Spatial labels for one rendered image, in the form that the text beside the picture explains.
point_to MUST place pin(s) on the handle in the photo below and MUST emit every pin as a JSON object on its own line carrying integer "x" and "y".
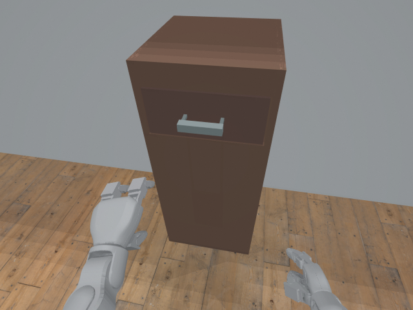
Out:
{"x": 198, "y": 127}

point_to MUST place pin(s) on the cabinet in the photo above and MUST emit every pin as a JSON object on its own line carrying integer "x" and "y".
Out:
{"x": 209, "y": 189}

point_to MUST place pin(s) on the drawer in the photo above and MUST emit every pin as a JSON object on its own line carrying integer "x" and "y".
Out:
{"x": 245, "y": 115}

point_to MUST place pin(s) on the right robot forearm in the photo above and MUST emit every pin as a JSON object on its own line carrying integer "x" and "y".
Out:
{"x": 324, "y": 300}

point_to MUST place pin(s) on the left robot forearm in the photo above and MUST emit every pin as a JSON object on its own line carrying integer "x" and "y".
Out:
{"x": 101, "y": 279}

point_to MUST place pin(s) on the robot left hand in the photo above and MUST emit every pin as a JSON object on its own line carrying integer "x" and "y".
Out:
{"x": 115, "y": 219}

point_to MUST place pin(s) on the robot right hand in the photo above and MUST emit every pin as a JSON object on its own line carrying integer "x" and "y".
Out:
{"x": 300, "y": 287}

